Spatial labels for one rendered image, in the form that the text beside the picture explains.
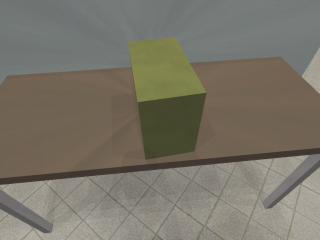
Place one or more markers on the carton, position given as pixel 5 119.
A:
pixel 169 96

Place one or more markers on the table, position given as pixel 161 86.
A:
pixel 72 124

